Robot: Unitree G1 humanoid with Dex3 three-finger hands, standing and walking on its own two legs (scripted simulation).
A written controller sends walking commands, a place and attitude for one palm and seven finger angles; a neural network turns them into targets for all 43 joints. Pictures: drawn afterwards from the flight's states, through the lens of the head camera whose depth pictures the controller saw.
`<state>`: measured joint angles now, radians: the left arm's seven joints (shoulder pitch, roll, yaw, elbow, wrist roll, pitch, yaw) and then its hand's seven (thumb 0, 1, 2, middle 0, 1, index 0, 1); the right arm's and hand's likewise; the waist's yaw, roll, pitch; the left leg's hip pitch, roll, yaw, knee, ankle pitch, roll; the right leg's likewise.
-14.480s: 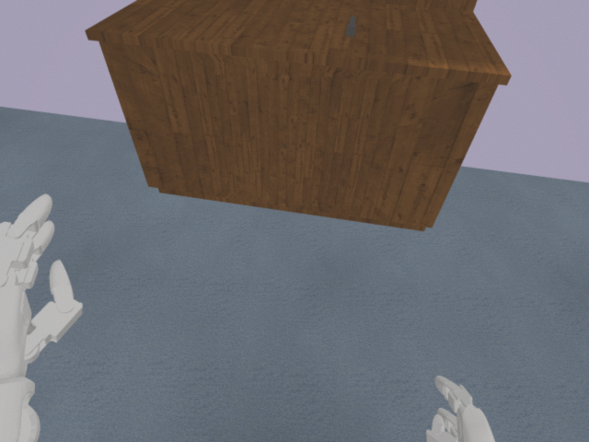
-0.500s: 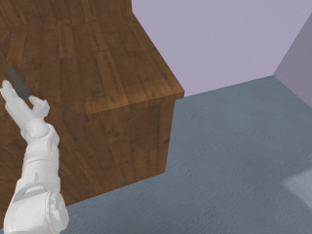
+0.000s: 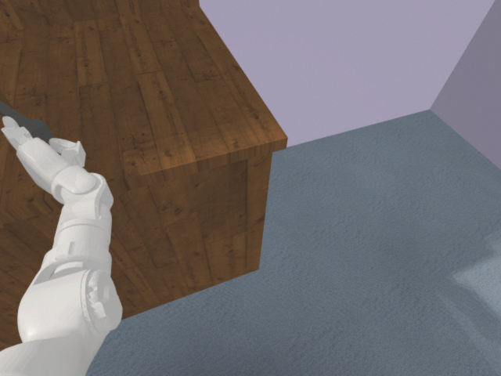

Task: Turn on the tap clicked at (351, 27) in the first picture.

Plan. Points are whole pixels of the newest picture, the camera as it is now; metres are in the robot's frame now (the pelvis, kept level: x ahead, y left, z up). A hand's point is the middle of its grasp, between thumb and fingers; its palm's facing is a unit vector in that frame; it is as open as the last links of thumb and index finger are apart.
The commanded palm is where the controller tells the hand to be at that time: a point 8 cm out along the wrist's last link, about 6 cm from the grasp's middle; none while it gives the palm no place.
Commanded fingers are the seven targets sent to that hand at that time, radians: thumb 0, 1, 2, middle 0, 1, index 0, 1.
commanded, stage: push the lever round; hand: left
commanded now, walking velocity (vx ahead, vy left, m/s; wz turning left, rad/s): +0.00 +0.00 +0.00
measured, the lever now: (38, 131) +0.48 +0.33 +0.13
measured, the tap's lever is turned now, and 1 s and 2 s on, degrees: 35 66 86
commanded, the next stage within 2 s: lift the hand up off the lever in 1.10 s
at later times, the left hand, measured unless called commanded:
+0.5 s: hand (97, 130) +0.50 +0.25 +0.12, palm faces +0.83 -0.54 -0.12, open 8.1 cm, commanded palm +0.44 +0.26 +0.11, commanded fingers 0.00 0.90 0.90 -0.15 -0.15 -0.15 -0.15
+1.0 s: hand (99, 124) +0.52 +0.25 +0.12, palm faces +0.83 -0.54 -0.13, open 7.9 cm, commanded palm +0.47 +0.27 +0.11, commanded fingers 0.00 0.90 0.90 -0.15 -0.15 -0.15 -0.15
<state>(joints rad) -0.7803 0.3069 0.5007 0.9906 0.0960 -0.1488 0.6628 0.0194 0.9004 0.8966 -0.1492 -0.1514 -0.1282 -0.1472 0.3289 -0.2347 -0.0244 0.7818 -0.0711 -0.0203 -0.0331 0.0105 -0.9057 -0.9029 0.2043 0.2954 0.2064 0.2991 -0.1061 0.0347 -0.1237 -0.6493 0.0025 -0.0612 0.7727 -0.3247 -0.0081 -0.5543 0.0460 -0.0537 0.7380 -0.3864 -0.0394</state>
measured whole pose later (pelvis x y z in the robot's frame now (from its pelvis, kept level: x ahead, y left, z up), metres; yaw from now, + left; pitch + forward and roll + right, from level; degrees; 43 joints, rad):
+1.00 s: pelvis +0.02 -0.01 +0.00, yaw +0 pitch +16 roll -1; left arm -0.95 0.36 0.58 1.13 0.17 -0.09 0.79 0.02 0.90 0.90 -0.15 -0.15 -0.13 -0.14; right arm 0.38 -0.24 -0.03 0.79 -0.10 -0.01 0.03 0.01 -0.91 -0.90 0.20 0.30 0.21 0.30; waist -0.16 0.04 -0.16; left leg -0.71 0.01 -0.07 0.79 -0.36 -0.02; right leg -0.61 0.06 -0.06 0.75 -0.41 -0.05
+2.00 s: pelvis +0.03 +0.00 +0.00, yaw -1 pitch +15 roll -2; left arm -0.98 0.35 0.59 1.10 0.16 -0.02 0.79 0.02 0.90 0.90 -0.15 -0.15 -0.15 -0.15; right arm 0.39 -0.24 -0.03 0.79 -0.10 -0.02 0.05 0.01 -0.91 -0.90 0.20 0.30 0.21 0.30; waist -0.16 0.05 -0.15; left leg -0.66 0.01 -0.05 0.74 -0.35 -0.01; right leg -0.55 0.05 -0.04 0.68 -0.39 -0.04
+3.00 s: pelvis +0.02 -0.01 +0.01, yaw +0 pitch +11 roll -1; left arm -1.00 0.35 0.55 1.05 0.14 0.09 0.78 0.02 0.90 0.90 -0.15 -0.15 -0.15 -0.15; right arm 0.37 -0.24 -0.03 0.83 -0.08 -0.06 0.00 0.01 -0.91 -0.90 0.20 0.30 0.21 0.30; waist -0.13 0.05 -0.13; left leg -0.56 0.01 -0.06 0.66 -0.30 -0.01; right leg -0.46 0.06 -0.05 0.61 -0.35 -0.05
